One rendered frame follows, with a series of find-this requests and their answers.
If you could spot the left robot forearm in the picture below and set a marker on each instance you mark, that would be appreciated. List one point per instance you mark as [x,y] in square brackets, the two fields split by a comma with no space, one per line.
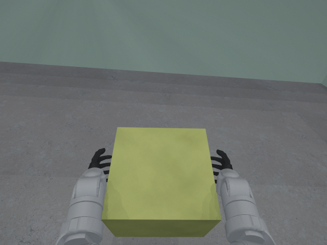
[84,219]

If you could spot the carton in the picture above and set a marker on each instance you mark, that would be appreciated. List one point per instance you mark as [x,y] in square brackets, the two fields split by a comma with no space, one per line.
[160,184]

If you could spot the robot left hand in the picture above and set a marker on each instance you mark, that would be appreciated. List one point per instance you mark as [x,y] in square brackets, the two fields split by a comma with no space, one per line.
[95,162]

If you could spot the robot right hand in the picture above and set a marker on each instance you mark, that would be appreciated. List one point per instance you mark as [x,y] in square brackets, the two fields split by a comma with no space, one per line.
[224,161]

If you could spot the right robot forearm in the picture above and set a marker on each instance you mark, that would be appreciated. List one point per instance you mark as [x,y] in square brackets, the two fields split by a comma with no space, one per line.
[242,217]

